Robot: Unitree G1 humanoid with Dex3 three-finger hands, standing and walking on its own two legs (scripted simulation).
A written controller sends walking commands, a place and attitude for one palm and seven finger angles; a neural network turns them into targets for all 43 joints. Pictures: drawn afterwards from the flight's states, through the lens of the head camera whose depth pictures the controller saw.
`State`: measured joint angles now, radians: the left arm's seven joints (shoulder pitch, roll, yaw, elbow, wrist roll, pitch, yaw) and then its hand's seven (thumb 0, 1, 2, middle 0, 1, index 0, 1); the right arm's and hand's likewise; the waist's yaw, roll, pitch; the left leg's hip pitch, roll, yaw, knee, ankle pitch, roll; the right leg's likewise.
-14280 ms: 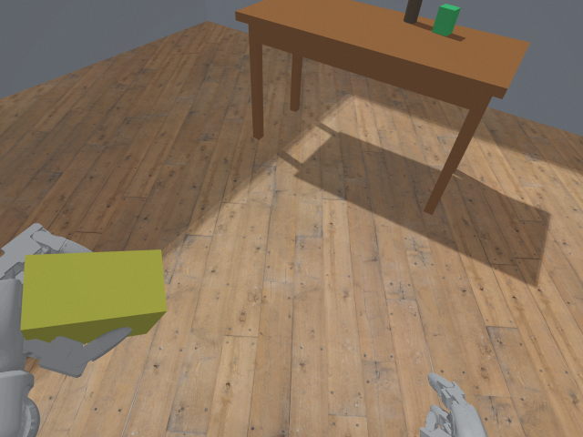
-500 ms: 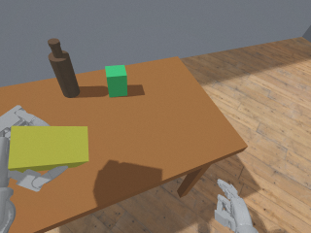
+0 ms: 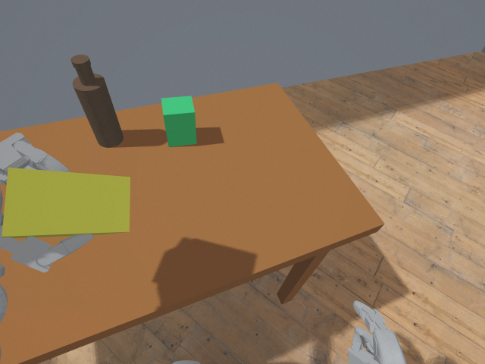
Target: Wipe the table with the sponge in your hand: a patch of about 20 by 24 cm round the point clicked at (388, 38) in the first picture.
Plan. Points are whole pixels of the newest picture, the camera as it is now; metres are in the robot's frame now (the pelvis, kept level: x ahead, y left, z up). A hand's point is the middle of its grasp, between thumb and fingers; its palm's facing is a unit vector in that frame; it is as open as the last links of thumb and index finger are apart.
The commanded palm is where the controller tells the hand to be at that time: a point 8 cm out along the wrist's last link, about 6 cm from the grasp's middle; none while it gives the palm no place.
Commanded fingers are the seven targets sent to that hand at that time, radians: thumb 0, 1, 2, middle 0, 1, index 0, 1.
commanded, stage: come to a stop and stand still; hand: left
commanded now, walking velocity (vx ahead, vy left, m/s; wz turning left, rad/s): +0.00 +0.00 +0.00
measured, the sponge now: (82, 208) +0.25 +0.24 +0.15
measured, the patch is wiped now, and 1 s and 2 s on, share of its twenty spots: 0.00 0.00 0.00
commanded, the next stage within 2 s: look again from close up in 0.82 s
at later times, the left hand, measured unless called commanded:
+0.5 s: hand (53, 210) +0.23 +0.26 +0.17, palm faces +0.40 -0.86 -0.31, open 10.1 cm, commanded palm +0.17 +0.29 +0.18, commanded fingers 0.00 0.10 1.30 -1.20 -1.60 -1.20 -1.60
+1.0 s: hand (67, 217) +0.23 +0.25 +0.16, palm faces +0.36 -0.86 -0.37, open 10.1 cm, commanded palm +0.17 +0.28 +0.18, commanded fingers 0.00 0.10 1.30 -1.20 -1.60 -1.20 -1.60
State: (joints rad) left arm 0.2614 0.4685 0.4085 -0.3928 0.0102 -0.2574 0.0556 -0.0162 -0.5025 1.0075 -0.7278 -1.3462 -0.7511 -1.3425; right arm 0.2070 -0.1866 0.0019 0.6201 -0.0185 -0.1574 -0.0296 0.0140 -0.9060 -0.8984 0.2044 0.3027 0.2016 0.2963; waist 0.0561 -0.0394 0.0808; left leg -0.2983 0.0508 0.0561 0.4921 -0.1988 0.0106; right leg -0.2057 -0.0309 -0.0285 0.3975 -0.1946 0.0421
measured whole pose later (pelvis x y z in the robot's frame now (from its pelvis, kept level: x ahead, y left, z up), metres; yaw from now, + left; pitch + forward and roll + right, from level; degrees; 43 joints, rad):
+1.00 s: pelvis +0.01 +0.00 +0.00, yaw +0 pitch +0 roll -1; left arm 0.43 0.37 0.36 -0.49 -0.04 -0.21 0.10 -0.02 -0.50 1.01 -0.72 -1.35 -0.75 -1.34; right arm 0.19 -0.19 0.01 0.60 0.01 -0.14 -0.03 0.02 -0.91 -0.90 0.21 0.30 0.20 0.30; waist 0.02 -0.03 0.07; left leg -0.26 0.04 0.06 0.45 -0.20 0.01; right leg -0.17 -0.04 -0.02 0.38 -0.20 0.05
